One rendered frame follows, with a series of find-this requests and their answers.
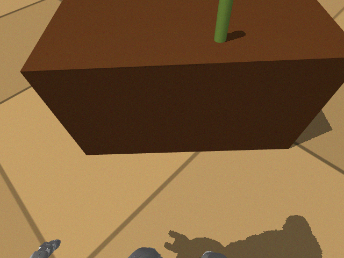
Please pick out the left robot hand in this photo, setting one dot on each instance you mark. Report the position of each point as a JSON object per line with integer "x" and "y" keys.
{"x": 46, "y": 249}

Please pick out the can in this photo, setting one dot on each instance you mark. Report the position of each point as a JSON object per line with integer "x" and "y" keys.
{"x": 223, "y": 20}

